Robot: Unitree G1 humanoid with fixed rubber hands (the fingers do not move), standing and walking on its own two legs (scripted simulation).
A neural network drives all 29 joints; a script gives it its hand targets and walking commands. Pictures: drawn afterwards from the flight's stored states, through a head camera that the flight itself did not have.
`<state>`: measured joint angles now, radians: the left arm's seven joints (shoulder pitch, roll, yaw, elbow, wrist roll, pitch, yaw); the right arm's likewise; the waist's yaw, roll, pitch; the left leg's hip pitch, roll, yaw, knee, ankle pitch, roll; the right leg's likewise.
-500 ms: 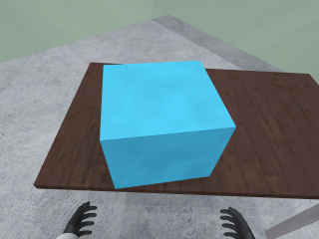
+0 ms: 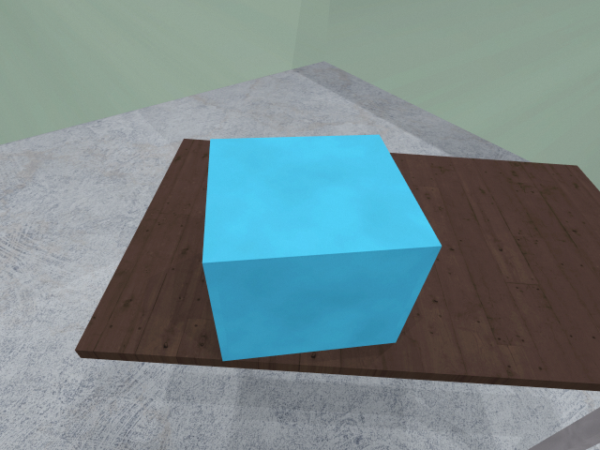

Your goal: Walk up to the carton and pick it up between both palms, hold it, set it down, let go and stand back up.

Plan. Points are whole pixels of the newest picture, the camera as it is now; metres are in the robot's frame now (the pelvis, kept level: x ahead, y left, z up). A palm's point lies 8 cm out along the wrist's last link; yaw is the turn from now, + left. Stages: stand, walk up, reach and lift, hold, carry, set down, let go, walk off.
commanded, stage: stand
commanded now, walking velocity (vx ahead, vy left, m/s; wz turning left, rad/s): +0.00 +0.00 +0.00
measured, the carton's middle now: (304, 242) +0.42 +0.00 +0.06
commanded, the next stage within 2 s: none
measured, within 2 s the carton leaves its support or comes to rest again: neither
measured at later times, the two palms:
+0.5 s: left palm out of the picture +0.01 +0.31 -0.12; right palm out of the picture +0.02 -0.27 -0.12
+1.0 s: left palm out of the picture +0.02 +0.30 -0.12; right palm out of the picture +0.02 -0.28 -0.12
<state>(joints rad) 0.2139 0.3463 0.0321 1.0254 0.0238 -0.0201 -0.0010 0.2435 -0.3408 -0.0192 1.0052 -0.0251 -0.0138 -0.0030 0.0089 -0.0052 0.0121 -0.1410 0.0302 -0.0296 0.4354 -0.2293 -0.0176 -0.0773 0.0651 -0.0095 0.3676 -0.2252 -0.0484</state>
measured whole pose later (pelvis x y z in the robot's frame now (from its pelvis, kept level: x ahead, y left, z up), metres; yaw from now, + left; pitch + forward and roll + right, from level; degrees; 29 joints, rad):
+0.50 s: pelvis -0.03 +0.02 +0.00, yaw +0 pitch -4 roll -1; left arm 0.19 0.33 0.00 1.12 0.01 -0.03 0.00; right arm 0.20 -0.33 0.01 1.09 -0.02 -0.02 0.00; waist 0.00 0.00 0.03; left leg -0.15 0.00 -0.02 0.37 -0.15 0.00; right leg -0.11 0.03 0.00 0.34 -0.17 -0.02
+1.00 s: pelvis -0.03 +0.01 +0.00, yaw +0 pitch -3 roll +0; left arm 0.17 0.33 0.00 1.12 0.01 -0.03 0.00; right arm 0.17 -0.33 0.00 1.12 -0.01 -0.01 0.01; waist 0.00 0.00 0.04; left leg -0.16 0.00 -0.02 0.36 -0.14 0.00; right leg -0.12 0.03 0.00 0.35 -0.17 -0.02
